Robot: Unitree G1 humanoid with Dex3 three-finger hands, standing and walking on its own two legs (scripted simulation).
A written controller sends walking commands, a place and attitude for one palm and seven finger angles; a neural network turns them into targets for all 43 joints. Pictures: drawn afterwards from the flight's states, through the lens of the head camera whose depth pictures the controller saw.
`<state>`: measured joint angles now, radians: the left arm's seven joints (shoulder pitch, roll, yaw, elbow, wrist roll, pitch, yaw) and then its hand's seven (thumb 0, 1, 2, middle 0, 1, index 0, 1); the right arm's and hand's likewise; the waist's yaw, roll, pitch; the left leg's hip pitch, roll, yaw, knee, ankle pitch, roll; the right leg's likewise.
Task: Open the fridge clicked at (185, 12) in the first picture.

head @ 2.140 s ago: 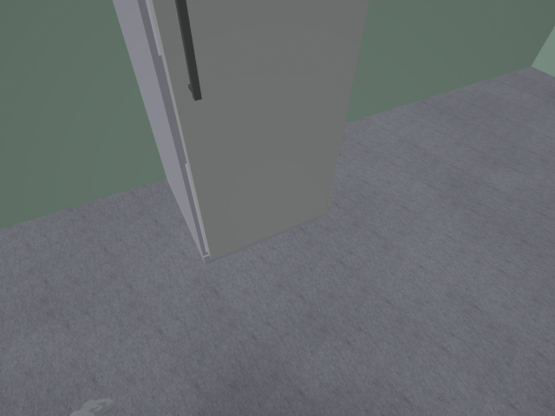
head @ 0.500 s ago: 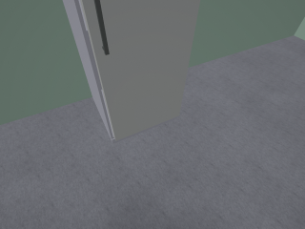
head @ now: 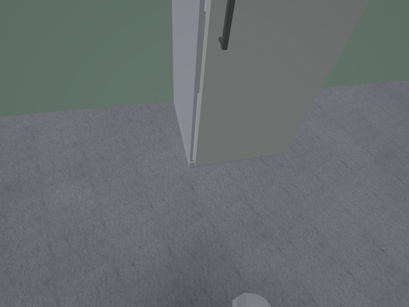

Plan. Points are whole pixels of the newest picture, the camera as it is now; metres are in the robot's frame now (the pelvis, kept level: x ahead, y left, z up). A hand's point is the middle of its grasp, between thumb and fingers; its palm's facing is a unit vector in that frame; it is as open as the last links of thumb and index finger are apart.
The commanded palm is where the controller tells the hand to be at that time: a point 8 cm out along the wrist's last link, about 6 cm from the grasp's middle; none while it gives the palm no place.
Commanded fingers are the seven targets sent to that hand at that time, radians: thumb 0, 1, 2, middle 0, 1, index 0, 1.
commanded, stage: turn to face it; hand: left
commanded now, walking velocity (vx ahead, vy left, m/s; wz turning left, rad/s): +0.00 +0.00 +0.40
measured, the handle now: (228, 0) +0.86 -0.02 +0.18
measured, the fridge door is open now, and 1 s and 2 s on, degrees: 0 0 0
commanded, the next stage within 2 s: take the last steps up to it in 0.40 s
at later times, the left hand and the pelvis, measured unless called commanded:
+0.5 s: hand out of the picture +0.00 +0.15 -0.15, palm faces +0.23 -0.93 -0.29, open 7.4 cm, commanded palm none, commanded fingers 0.00 0.90 0.90 -0.20 -0.30 -0.20 -0.30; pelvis -0.02 -0.06 +0.00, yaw +11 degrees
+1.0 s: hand out of the picture -0.07 +0.10 -0.18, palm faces +0.25 -0.96 -0.07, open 7.4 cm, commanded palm none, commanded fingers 0.00 0.90 0.90 -0.20 -0.30 -0.20 -0.30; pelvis +0.05 -0.03 +0.00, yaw +10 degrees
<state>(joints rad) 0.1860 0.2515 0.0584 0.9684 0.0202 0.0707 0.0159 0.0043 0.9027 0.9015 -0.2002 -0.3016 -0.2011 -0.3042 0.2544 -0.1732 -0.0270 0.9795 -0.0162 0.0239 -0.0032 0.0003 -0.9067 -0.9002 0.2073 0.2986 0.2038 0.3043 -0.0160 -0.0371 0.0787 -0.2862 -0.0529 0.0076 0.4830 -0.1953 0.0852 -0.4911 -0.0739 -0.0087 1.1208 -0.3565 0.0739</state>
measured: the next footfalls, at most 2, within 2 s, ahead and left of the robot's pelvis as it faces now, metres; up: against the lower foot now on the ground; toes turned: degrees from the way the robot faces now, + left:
right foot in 0.40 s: +0.02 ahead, -0.14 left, +0.00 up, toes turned +8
left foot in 0.86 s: +0.01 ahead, +0.08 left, +0.00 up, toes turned +20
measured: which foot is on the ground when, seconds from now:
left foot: down 0.00-0.40, up 0.42-0.84, down 0.86-1.00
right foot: up 0.00-0.38, down 0.40-0.86, up 0.88-1.00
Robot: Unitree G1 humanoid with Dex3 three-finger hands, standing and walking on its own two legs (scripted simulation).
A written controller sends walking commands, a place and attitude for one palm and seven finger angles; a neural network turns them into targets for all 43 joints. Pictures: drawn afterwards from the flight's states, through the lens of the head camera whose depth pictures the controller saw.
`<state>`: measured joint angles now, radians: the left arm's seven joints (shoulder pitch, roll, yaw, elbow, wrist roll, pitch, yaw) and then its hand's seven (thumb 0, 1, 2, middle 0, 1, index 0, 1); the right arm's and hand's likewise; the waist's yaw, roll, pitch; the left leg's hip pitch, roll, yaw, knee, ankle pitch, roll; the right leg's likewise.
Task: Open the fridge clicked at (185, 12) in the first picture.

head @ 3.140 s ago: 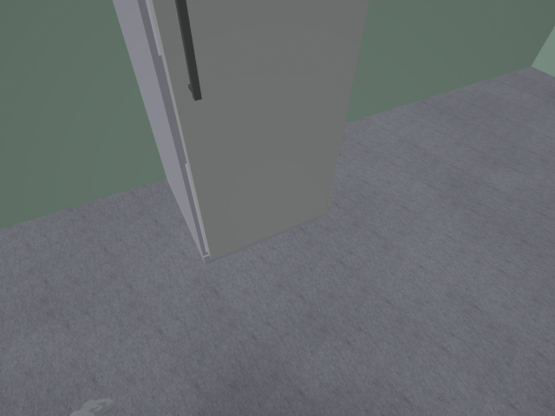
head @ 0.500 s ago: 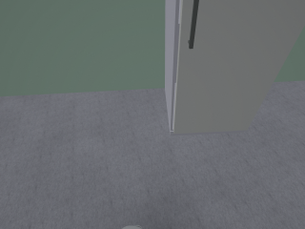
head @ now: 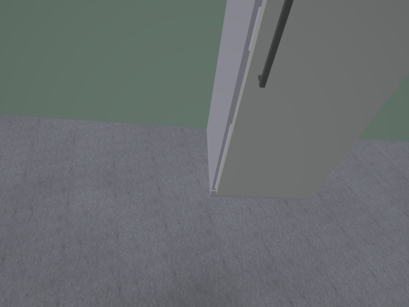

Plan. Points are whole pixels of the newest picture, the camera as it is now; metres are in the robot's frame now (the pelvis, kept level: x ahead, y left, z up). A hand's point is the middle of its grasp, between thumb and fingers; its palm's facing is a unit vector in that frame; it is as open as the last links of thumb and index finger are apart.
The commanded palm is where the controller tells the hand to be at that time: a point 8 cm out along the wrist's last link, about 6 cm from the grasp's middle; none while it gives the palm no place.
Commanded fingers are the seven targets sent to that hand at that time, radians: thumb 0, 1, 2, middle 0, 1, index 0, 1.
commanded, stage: take the last steps up to it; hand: left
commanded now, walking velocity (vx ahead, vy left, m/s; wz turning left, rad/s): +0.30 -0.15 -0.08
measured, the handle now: (272, 43) +0.80 -0.13 +0.18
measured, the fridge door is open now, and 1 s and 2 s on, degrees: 0 0 0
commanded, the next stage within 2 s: come to a stop and stand still in 0.78 s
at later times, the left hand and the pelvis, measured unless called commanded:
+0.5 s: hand (177, 264) +0.26 +0.07 -0.17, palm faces -0.04 -0.97 -0.22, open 7.3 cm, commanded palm none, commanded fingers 0.00 0.90 0.90 -0.20 -0.30 -0.20 -0.30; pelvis +0.17 -0.11 -0.01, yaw -2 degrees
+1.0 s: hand (201, 242) +0.32 +0.02 -0.18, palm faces +0.01 -0.99 -0.14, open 7.4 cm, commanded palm none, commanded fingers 0.00 0.90 0.90 -0.20 -0.30 -0.20 -0.30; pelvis +0.32 -0.16 +0.00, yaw -3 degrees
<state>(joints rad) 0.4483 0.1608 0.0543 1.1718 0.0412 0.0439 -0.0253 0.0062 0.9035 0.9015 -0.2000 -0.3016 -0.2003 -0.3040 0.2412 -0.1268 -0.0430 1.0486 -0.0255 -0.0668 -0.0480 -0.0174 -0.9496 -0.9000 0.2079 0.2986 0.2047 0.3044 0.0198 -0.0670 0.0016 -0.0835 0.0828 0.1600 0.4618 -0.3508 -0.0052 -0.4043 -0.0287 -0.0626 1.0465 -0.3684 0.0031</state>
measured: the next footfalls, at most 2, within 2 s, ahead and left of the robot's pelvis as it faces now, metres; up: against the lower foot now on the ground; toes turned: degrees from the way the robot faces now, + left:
right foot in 0.32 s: +0.27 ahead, -0.19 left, +0.00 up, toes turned -11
left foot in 0.78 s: +0.35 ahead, -0.03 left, +0.00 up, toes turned +8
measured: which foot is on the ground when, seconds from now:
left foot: down 0.00-0.32, up 0.34-0.76, down 0.78-1.00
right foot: up 0.00-0.30, down 0.32-0.78, up 0.80-1.00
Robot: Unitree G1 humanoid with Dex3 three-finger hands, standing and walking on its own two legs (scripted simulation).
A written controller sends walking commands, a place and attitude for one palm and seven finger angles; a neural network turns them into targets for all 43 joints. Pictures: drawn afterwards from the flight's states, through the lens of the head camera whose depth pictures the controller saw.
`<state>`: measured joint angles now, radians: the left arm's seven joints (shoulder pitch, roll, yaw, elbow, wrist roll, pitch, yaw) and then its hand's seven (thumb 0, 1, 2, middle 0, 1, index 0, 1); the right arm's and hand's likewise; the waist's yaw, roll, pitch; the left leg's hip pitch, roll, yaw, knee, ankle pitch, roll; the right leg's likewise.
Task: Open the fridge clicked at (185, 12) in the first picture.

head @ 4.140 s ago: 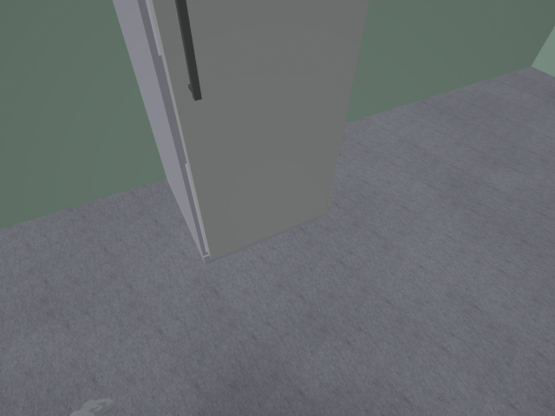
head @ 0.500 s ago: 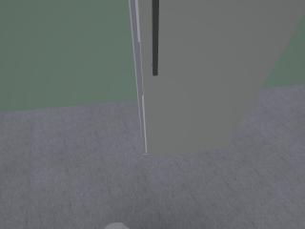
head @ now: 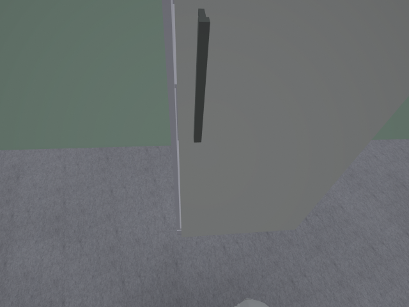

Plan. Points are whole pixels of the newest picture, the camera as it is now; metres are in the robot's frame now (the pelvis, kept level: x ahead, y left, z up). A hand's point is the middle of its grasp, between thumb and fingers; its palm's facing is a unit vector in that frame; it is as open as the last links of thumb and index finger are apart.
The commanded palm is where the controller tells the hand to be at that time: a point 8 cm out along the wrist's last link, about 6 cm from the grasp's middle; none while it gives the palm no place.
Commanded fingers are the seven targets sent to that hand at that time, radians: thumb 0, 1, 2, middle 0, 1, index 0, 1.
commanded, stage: come to a stop and stand still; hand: left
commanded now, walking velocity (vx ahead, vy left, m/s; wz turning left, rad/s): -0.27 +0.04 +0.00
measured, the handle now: (199, 86) +0.48 +0.05 +0.18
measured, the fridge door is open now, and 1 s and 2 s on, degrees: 0 0 0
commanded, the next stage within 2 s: look again from close up in 1.46 s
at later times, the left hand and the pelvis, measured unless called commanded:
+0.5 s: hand out of the picture +0.05 +0.16 -0.17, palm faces +0.10 -0.95 -0.28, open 7.4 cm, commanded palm none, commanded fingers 0.00 0.90 0.90 -0.20 -0.30 -0.20 -0.30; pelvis -0.02 -0.04 -0.01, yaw +2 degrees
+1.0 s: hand out of the picture -0.03 +0.18 -0.18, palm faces -0.02 -0.98 -0.17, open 7.4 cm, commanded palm none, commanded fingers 0.00 0.90 0.90 -0.20 -0.30 -0.20 -0.30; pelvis -0.04 -0.01 +0.00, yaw +0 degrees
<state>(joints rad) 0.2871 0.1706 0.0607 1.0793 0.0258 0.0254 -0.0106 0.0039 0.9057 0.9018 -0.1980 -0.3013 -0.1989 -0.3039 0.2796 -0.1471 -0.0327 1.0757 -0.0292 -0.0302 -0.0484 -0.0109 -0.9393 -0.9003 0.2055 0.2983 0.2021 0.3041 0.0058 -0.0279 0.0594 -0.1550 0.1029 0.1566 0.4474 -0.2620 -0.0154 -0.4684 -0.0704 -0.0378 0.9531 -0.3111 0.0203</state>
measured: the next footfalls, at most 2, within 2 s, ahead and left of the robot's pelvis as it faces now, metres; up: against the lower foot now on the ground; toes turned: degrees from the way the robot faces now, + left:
right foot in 0.12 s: +0.13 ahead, -0.18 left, +0.00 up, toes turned -7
left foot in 0.58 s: -0.01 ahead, +0.10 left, +0.00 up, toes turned +4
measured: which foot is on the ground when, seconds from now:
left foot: down 0.00-0.12, up 0.14-0.56, down 0.58-1.00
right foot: up 0.00-0.10, down 0.12-0.58, up 0.60-1.00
